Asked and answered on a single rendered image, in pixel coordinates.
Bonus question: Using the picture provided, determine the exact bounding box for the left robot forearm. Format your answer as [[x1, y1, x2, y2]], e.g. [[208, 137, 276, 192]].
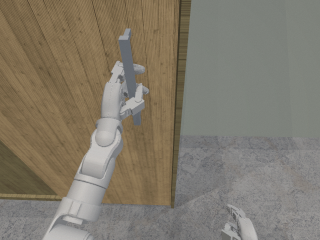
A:
[[41, 117, 124, 240]]

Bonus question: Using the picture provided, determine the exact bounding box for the robot right hand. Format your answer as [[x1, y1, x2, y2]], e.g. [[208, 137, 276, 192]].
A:
[[221, 204, 258, 240]]

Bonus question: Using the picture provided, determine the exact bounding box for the robot left hand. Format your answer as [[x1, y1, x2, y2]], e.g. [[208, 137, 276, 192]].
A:
[[100, 61, 149, 123]]

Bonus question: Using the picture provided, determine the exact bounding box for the handle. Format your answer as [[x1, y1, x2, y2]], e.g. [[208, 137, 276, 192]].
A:
[[118, 28, 141, 126]]

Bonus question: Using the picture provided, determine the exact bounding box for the robot left upper arm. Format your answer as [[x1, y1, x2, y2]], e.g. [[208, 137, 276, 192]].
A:
[[45, 223, 95, 240]]

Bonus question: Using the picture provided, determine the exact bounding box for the wardrobe door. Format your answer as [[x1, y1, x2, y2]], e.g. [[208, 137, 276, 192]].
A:
[[0, 0, 180, 206], [0, 140, 58, 196]]

